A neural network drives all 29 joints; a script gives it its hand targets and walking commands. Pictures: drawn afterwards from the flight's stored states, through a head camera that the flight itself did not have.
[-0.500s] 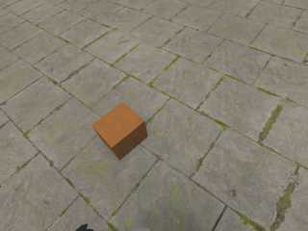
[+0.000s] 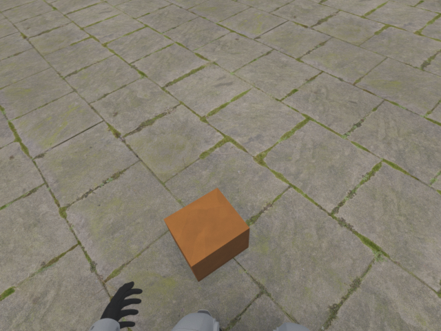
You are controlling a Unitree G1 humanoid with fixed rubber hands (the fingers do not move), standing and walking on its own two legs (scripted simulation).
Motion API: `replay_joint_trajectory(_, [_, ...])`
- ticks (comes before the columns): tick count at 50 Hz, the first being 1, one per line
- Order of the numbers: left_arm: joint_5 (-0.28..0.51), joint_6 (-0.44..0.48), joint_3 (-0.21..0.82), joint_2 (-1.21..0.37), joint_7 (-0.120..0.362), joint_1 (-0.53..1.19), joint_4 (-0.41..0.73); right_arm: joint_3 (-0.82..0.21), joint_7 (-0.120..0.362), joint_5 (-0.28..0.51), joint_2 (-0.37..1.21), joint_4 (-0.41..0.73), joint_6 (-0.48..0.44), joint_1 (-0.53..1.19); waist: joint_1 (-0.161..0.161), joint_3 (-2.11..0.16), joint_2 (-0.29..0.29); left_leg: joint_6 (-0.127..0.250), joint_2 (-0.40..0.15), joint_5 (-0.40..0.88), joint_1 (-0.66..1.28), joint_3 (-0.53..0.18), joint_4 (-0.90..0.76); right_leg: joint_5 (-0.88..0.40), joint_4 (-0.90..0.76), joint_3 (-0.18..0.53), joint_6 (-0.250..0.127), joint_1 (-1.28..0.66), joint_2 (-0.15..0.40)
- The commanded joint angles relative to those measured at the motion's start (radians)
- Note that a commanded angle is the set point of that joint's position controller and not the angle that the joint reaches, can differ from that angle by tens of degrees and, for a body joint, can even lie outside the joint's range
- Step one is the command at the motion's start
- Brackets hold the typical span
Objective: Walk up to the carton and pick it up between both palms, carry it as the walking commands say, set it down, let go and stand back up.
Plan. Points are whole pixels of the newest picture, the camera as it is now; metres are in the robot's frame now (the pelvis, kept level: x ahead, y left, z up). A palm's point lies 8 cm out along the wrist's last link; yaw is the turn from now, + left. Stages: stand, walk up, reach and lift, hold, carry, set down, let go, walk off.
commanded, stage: walk up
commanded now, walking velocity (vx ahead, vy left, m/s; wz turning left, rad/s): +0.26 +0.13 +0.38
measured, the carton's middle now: (208, 234) +0.57 +0.14 -0.63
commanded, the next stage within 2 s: none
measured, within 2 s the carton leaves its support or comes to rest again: neither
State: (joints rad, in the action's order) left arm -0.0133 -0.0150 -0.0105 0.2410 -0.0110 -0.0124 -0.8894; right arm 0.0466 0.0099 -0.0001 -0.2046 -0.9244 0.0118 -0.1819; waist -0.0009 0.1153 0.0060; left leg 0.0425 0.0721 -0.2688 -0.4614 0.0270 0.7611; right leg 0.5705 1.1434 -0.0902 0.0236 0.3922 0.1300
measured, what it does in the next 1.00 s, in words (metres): walks ahead: right foot, then left foot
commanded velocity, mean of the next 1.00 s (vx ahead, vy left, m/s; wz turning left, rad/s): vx -0.05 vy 0.14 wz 0.18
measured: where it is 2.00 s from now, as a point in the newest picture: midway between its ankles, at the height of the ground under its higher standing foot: outside the picture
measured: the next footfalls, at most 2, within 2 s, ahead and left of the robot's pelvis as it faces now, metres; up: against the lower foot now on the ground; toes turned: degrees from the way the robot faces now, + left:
right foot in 0.08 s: +0.06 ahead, -0.11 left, +0.00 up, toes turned -6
left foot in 0.42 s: +0.27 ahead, +0.19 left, +0.00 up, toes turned +8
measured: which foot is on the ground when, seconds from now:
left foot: down 0.00-0.08, up 0.10-0.40, down 0.42-0.74, up 0.76-1.00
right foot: up 0.00-0.06, down 0.08-0.42, up 0.44-0.72, down 0.74-1.00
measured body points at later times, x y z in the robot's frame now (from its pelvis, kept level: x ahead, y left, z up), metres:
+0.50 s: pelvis +0.17 +0.07 +0.00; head +0.22 +0.07 +0.45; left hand +0.11 +0.33 -0.14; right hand +0.27 -0.17 -0.14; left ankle +0.23 +0.18 -0.70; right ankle +0.05 -0.09 -0.64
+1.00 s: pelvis +0.14 +0.09 +0.03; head +0.21 +0.07 +0.47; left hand +0.17 +0.35 -0.11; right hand +0.25 -0.15 -0.14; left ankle +0.09 +0.22 -0.66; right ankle +0.17 -0.05 -0.70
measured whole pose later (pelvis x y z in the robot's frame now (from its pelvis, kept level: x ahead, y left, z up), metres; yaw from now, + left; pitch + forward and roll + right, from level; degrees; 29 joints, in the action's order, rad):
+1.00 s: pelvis +0.14 +0.09 +0.03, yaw +10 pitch +3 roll +2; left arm -0.01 -0.06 -0.01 0.21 -0.04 -0.15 -0.96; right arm 0.05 -0.01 0.00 -0.23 -0.92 0.09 -0.18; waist 0.00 0.09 -0.03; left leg -0.05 0.01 -0.45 -0.44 -0.02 0.94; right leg 0.32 0.64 -0.08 0.03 0.36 0.12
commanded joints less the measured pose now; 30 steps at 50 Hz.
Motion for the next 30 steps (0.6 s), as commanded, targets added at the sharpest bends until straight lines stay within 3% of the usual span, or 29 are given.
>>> replay_joint_trajectory(1, [-0.003, 0.011, -0.048, 0.094, -0.015, -0.234, 0.000, 0.057, -0.011, -0.037, -0.215, 0.030, -0.006, -0.045, 0.007, -0.104, -0.209, 0.164, -0.242, 0.054, -0.153, -0.452, -0.432, 0.007, -0.262, 0.027, -0.010, -0.180, -0.059])
replay_joint_trajectory(2, [-0.001, 0.015, -0.045, 0.091, -0.021, -0.279, -0.008, 0.057, -0.004, -0.035, -0.218, 0.041, 0.000, -0.020, 0.028, -0.134, -0.193, 0.140, -0.210, 0.084, -0.154, -0.412, -0.361, -0.070, -0.402, 0.012, -0.017, -0.257, -0.073])
replay_joint_trajectory(3, [0.005, 0.025, -0.055, 0.115, -0.032, -0.378, -0.033, 0.058, 0.004, -0.032, -0.209, 0.060, 0.004, 0.010, 0.076, -0.202, -0.172, 0.088, -0.157, 0.123, -0.198, -0.361, -0.251, -0.203, -0.585, 0.018, -0.031, -0.417, -0.054])
replay_joint_trajectory(4, [-0.011, 0.034, -0.090, 0.211, -0.041, -0.461, -0.053, 0.044, 0.011, -0.029, -0.143, 0.099, -0.004, 0.036, 0.122, -0.235, 0.000, -0.009, -0.049, -0.002, -0.327, -0.228, -0.076, -0.182, -0.815, 0.212, -0.074, -0.578, 0.141])
replay_joint_trajectory(5, [-0.019, 0.036, -0.112, 0.313, -0.050, -0.463, -0.045, 0.026, 0.014, -0.035, -0.078, 0.109, -0.013, 0.044, 0.145, -0.226, 0.304, -0.060, 0.019, -0.238, -0.481, -0.076, 0.193, -0.332, -0.900, 0.540, -0.146, -0.631, 0.472])
replay_joint_trajectory(6, [-0.025, 0.028, -0.116, 0.298, -0.051, -0.399, -0.039, 0.034, 0.014, -0.050, -0.116, 0.097, -0.008, 0.040, 0.104, -0.197, 0.245, -0.090, -0.090, -0.286, -0.474, -0.086, 0.376, -0.559, -0.831, 0.507, -0.197, -0.580, 0.500])
replay_joint_trajectory(7, [-0.020, 0.034, -0.107, 0.252, -0.049, -0.384, -0.023, 0.042, 0.021, -0.049, -0.140, 0.092, -0.008, 0.047, 0.080, -0.207, 0.140, -0.089, -0.094, -0.242, -0.475, -0.068, 0.422, -0.834, -0.766, 0.414, -0.183, -0.624, 0.434])
replay_joint_trajectory(8, [-0.013, 0.039, -0.101, 0.213, -0.049, -0.383, -0.020, 0.043, 0.027, -0.048, -0.127, 0.100, -0.007, 0.042, 0.063, -0.219, 0.148, -0.093, -0.105, -0.183, -0.472, -0.049, 0.449, -1.065, -0.691, 0.296, -0.139, -0.661, 0.363])
replay_joint_trajectory(9, [-0.013, 0.043, -0.099, 0.194, -0.050, -0.365, -0.017, 0.042, 0.033, -0.049, -0.133, 0.113, -0.005, 0.066, 0.070, -0.227, 0.170, -0.087, -0.109, -0.141, -0.513, -0.027, 0.473, -1.157, -0.661, 0.205, -0.112, -0.707, 0.313])
replay_joint_trajectory(10, [-0.012, 0.042, -0.098, 0.179, -0.051, -0.364, -0.014, 0.034, 0.033, -0.045, -0.123, 0.123, -0.001, 0.080, 0.081, -0.230, 0.147, -0.073, -0.112, -0.114, -0.516, -0.013, 0.471, -1.147, -0.663, 0.158, -0.106, -0.706, 0.291])
replay_joint_trajectory(11, [-0.016, 0.037, -0.096, 0.176, -0.056, -0.344, 0.000, 0.031, 0.028, -0.040, -0.117, 0.121, 0.005, 0.078, 0.074, -0.184, 0.175, -0.079, -0.096, -0.138, -0.505, 0.016, 0.471, -1.300, -0.632, 0.115, -0.094, -0.680, 0.268])
replay_joint_trajectory(13, [-0.014, 0.027, -0.110, 0.187, -0.062, -0.366, -0.006, 0.008, 0.032, -0.028, -0.091, 0.131, 0.017, 0.106, 0.083, -0.159, 0.185, -0.085, -0.092, -0.175, -0.444, 0.044, 0.329, -1.435, -0.601, 0.091, -0.093, -0.658, 0.253])
replay_joint_trajectory(15, [-0.015, 0.022, -0.123, 0.186, -0.061, -0.366, -0.008, -0.002, 0.036, -0.020, -0.075, 0.124, 0.017, 0.133, 0.085, -0.185, 0.237, -0.081, -0.102, -0.104, -0.386, 0.049, 0.159, -1.336, -0.616, 0.054, -0.084, -0.651, 0.248])
replay_joint_trajectory(16, [-0.015, 0.019, -0.121, 0.176, -0.058, -0.346, -0.005, -0.002, 0.038, -0.015, -0.070, 0.116, 0.013, 0.123, 0.071, -0.170, 0.276, -0.081, -0.104, -0.053, -0.324, 0.047, 0.067, -1.279, -0.626, 0.020, -0.066, -0.591, 0.225])
replay_joint_trajectory(17, [-0.012, 0.019, -0.122, 0.183, -0.056, -0.281, 0.004, -0.006, 0.037, -0.014, -0.063, 0.096, 0.008, 0.074, 0.021, -0.181, 0.279, -0.068, -0.096, -0.036, -0.194, 0.055, -0.038, -1.267, -0.606, -0.017, -0.051, -0.516, 0.221])
replay_joint_trajectory(19, [-0.008, 0.014, -0.124, 0.197, -0.039, -0.232, -0.004, 0.005, 0.026, -0.009, -0.104, 0.021, -0.012, -0.115, -0.060, -0.259, 0.248, -0.050, -0.015, 0.029, 0.144, 0.166, -0.220, -1.338, -0.389, -0.084, -0.040, -0.393, 0.156])
replay_joint_trajectory(20, [0.000, 0.017, -0.123, 0.183, -0.032, -0.202, 0.004, 0.022, 0.014, -0.030, -0.160, -0.020, -0.023, -0.224, -0.120, -0.290, 0.121, -0.031, -0.044, 0.272, 0.325, 0.125, -0.358, -1.103, -0.229, -0.100, -0.010, -0.260, 0.115])
replay_joint_trajectory(21, [-0.005, 0.018, -0.109, 0.126, -0.026, -0.226, 0.029, 0.062, -0.006, -0.047, -0.288, -0.037, -0.028, -0.276, -0.145, -0.337, -0.207, 0.059, -0.306, 1.107, 0.583, -0.192, -0.282, -0.338, 0.025, -0.067, 0.055, 0.054, -0.004])
replay_joint_trajectory(22, [-0.001, -0.004, -0.093, 0.086, -0.031, -0.166, 0.047, 0.070, -0.018, -0.018, -0.328, -0.045, -0.017, -0.276, -0.125, -0.305, -0.277, 0.111, -0.437, 1.572, 0.512, -0.358, -0.283, 0.241, 0.142, 0.033, 0.041, 0.153, -0.078])
replay_joint_trajectory(23, [0.014, -0.028, -0.066, 0.052, -0.042, -0.270, 0.042, 0.057, -0.029, -0.013, -0.282, -0.028, -0.013, -0.264, -0.085, -0.349, -0.256, 0.194, -0.492, 1.324, 0.469, -0.352, -0.277, 0.217, 0.159, 0.094, 0.033, 0.122, -0.073])
replay_joint_trajectory(24, [0.014, -0.044, -0.056, 0.042, -0.048, -0.284, -0.018, 0.050, -0.042, -0.004, -0.222, -0.003, -0.001, -0.137, -0.040, -0.265, -0.232, 0.198, -0.501, 1.156, 0.375, -0.374, -0.311, 0.173, 0.175, 0.104, 0.027, 0.124, -0.042])
replay_joint_trajectory(25, [0.002, -0.055, -0.058, 0.051, -0.043, -0.272, -0.028, 0.039, -0.055, -0.009, -0.193, 0.007, 0.000, -0.074, -0.029, -0.197, -0.189, 0.194, -0.460, 0.970, 0.314, -0.371, -0.345, 0.107, 0.169, 0.097, 0.035, 0.129, -0.032])
replay_joint_trajectory(26, [-0.002, -0.069, -0.061, 0.074, -0.043, -0.229, -0.021, 0.033, -0.058, -0.021, -0.190, 0.025, 0.013, -0.029, -0.020, -0.146, -0.150, 0.156, -0.390, 0.843, 0.226, -0.339, -0.355, 0.073, 0.144, 0.099, 0.033, 0.112, -0.038])
replay_joint_trajectory(28, [-0.002, -0.082, -0.062, 0.076, -0.040, -0.229, 0.000, 0.036, -0.062, -0.031, -0.204, 0.011, 0.025, -0.030, -0.012, -0.125, -0.183, 0.123, -0.340, 0.689, 0.130, -0.300, -0.386, 0.046, 0.034, 0.085, 0.027, 0.038, -0.046])
replay_joint_trajectory(30, [-0.003, -0.084, -0.054, 0.072, -0.046, -0.225, 0.011, 0.037, -0.060, -0.033, -0.200, 0.010, 0.037, -0.035, -0.014, -0.109, -0.239, 0.114, -0.304, 0.601, 0.089, -0.322, -0.399, 0.031, -0.103, 0.065, 0.026, -0.009, -0.067])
